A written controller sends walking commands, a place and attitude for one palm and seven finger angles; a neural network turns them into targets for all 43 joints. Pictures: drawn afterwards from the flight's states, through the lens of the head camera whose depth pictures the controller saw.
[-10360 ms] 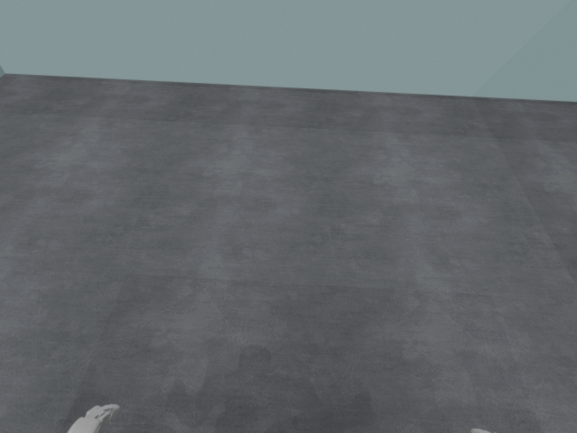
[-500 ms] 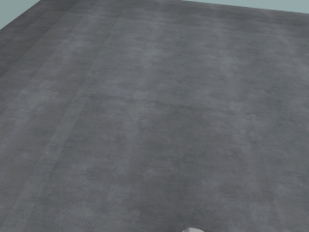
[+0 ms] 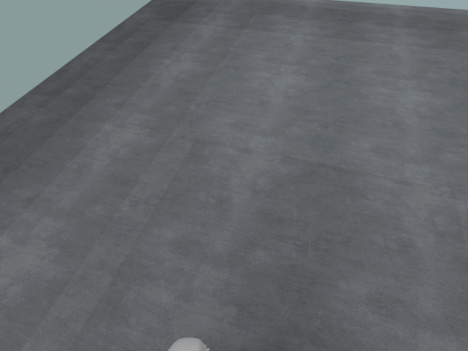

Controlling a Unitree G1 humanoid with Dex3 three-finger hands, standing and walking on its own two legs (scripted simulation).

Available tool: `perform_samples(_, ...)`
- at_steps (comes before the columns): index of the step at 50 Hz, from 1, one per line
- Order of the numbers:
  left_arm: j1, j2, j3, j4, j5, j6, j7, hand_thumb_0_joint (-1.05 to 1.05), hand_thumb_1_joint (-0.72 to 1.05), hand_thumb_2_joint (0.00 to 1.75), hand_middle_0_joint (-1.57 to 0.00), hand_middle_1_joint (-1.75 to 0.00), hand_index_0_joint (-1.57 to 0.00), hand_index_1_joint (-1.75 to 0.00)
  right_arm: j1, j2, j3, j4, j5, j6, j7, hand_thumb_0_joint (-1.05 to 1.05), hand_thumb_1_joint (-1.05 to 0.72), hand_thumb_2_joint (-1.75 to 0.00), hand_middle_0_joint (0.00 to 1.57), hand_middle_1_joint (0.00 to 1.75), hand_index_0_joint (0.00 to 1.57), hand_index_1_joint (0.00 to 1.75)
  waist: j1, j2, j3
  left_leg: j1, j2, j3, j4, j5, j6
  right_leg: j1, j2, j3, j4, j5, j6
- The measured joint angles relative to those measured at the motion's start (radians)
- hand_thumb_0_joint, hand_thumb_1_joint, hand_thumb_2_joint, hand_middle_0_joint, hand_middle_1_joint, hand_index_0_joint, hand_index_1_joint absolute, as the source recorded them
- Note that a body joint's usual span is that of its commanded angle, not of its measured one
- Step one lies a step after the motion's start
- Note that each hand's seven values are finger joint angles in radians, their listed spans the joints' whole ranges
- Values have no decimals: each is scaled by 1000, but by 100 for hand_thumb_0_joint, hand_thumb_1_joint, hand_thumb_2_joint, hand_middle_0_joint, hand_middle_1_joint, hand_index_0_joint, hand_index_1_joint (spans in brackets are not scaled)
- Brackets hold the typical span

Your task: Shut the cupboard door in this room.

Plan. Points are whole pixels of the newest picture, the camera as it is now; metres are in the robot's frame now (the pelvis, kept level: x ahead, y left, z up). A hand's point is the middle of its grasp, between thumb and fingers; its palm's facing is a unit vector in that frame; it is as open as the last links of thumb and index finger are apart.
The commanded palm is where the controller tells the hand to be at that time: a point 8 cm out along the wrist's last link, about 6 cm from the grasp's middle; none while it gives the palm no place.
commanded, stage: turn or walk to find it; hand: left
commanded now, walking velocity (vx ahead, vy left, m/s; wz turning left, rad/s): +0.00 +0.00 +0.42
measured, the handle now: out of the picture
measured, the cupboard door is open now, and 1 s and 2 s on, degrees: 78 78 78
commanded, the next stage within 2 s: none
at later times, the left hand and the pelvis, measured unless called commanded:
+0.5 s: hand out of the picture +0.00 +0.28 -0.17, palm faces +0.23 -0.94 -0.24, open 7.4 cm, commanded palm none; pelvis -0.03 +0.06 +0.00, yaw +11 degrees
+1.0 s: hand out of the picture -0.05 +0.18 -0.14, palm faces +0.41 -0.87 -0.28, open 7.4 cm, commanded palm none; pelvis -0.05 -0.03 +0.00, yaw +25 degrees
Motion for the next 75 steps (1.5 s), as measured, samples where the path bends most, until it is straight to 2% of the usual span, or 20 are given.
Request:
perform_samples(6, 22, 34, 12, 20, 9, 3, -4, 1, 91, 90, -20, -30, -20, -30, -56, 17, 18, -11, 10, -12, -4, 0, -91, -90, 20, 30, 19, 30, 35, -39, 20, 109, 6, 61, -267, -81, 9, -31, -37, -44, 43, -9, 22)
perform_samples(9, 36, 59, 23, 34, 4, 12, -5, 1, 91, 90, -20, -30, -20, -30, -80, 23, 27, -36, 14, -37, -3, 0, -91, -90, 20, 30, 19, 30, 40, -54, 18, 193, -2, 92, -483, 31, 24, -61, -62, -69, 109, -36, 48)
perform_samples(11, 38, 85, 32, 45, -4, 32, -3, 1, 91, 90, -20, -30, -20, -30, -99, 42, 32, -45, 11, -55, -5, 0, -91, -90, 20, 30, 19, 30, 49, -90, 23, 193, -29, 101, -489, 50, 69, -110, -80, -12, 223, -130, 69)
perform_samples(13, 39, 100, 37, 57, -4, 56, 1, 1, 91, 90, -20, -30, -20, -30, -108, 55, 42, -56, 6, -63, -6, 0, -91, -90, 20, 30, 20, 30, 55, -95, 17, 197, -30, 99, -489, 35, 102, -168, -50, 61, 376, -234, 78)
perform_samples(16, 25, 107, 43, 68, -3, 69, -5, 1, 91, 90, -20, -30, -20, -30, -106, 68, 52, -66, 3, -67, -19, 0, -91, -90, 20, 30, 20, 30, 47, -78, 2, 216, -31, 72, -553, 70, 113, -227, -17, 120, 538, -197, 89)
perform_samples(19, 3, 109, 44, 57, -3, 56, -13, 1, 91, 90, -20, -30, -20, -30, -101, 75, 60, -66, 6, -72, -23, 0, -91, -90, 20, 30, 20, 30, 47, -69, -1, 235, -44, 50, -622, 118, 121, -257, -7, 158, 599, -133, 102)
perform_samples(26, -43, 99, 39, 31, -6, 47, -8, 1, 91, 90, -20, -30, -20, -30, -65, 85, 57, -64, 6, -75, -22, 0, -90, -90, 21, 30, 20, 30, 27, -60, -11, 239, -79, 15, -682, 171, 125, -248, 5, 193, 559, -110, 125)
perform_samples(33, -103, 63, 26, -6, -14, 44, -5, 1, 91, 90, -20, -30, -20, -30, -15, 68, 41, -50, -4, -57, -20, 0, -90, -90, 21, 30, 20, 30, -17, -22, -4, 188, -97, -42, -651, 186, 101, -162, 47, 192, 326, -170, 105)
perform_samples(36, -113, 45, 19, -26, -18, 28, -6, 1, 91, 90, -20, -30, -20, -30, 5, 55, 31, -40, -3, -45, -19, 0, -90, -90, 21, 30, 20, 30, -25, -4, -7, 149, -107, -67, -614, 184, 78, -89, 66, 182, 145, -89, 91)
perform_samples(38, -109, 29, 14, -32, -12, 10, -3, 1, 91, 90, -20, -30, -20, -30, 11, 41, 21, -32, 4, -37, -17, 0, -91, -90, 20, 30, 20, 30, -22, 19, -4, 110, -106, -82, -537, 120, 63, -54, 78, 161, 63, -37, 30)
perform_samples(40, -92, 14, 3, -35, -8, 5, -3, 1, 91, 90, -20, -30, -20, -30, 16, 30, 11, -24, 3, -24, -16, 0, -91, -90, 20, 30, 20, 30, -24, 28, -4, 46, -115, -71, -352, -26, 56, -49, 69, 139, 69, -38, -5)
perform_samples(44, -50, -5, 0, -22, -9, 10, 1, 1, 91, 90, -20, -30, -20, -30, 23, 10, -5, -16, -3, -10, -6, 0, -91, -90, 20, 30, 20, 30, -23, 27, -12, -46, -89, -34, -18, -16, 38, -9, 47, 101, 13, -15, -16)
perform_samples(48, -22, -12, -1, -5, -9, 4, 1, 1, 91, 90, -20, -30, -20, -30, 27, -2, -8, -10, -2, -9, -3, 0, -91, -90, 20, 30, 20, 30, -21, 25, -11, -52, -41, -29, 78, 38, 12, 10, 33, 56, -15, -1, -23)
perform_samples(54, 15, -4, 6, 11, -2, -6, 2, 1, 92, 90, -20, -30, -20, -30, -1, -2, -2, 4, -2, 0, -6, 0, -91, -90, 20, 30, 19, 30, 8, 5, -2, 10, 0, -15, -5, -3, -7, 0, 9, -1, -9, -2, -25)
perform_samples(61, 48, 34, 18, 39, 9, 2, -3, 1, 91, 90, -20, -30, -20, -30, -89, 13, 21, -20, 12, -18, -9, 0, -91, -90, 20, 30, 19, 30, 52, -34, 19, 132, -3, 62, -307, -84, 12, -38, -35, -54, 46, -14, -4)
perform_samples(65, 67, 70, 30, 59, 0, 16, -5, 1, 91, 90, -20, -30, -20, -30, -130, 26, 32, -50, 13, -50, -7, 0, -91, -90, 20, 30, 19, 30, 60, -60, 13, 226, -22, 99, -541, 74, 47, -78, -68, -81, 142, -51, 28)
perform_samples(67, 67, 93, 36, 70, -4, 40, -2, 1, 91, 90, -20, -30, -20, -30, -145, 45, 40, -60, 9, -60, -7, 0, -91, -90, 20, 30, 19, 30, 71, -91, 16, 223, -39, 106, -521, 60, 82, -129, -62, -5, 277, -190, 60)
perform_samples(69, 61, 102, 38, 80, -2, 61, -1, 1, 91, 90, -20, -30, -20, -30, -143, 57, 48, -67, 5, -66, -11, 0, -91, -90, 20, 30, 20, 30, 67, -91, 4, 230, -38, 92, -533, 52, 98, -177, -32, 58, 415, -242, 74)
perform_samples(72, 36, 102, 40, 75, -3, 65, -9, 1, 91, 90, -20, -30, -20, -30, -135, 63, 57, -69, 3, -66, -20, 0, -91, -90, 20, 30, 20, 30, 59, -74, -5, 244, -39, 60, -585, 88, 104, -224, -8, 114, 534, -194, 89)
perform_samples(75, 9, 99, 38, 54, -4, 52, -14, 1, 91, 90, -20, -30, -20, -30, -125, 66, 61, -66, 5, -66, -22, 0, -91, -90, 20, 30, 20, 30, 56, -66, -4, 250, -49, 39, -629, 125, 108, -245, -3, 155, 565, -145, 102)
